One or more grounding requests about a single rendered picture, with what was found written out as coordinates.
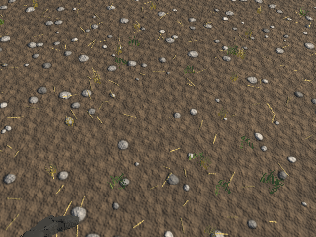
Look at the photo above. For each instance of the left robot hand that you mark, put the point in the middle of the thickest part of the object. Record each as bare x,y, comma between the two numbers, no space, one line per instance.
51,225

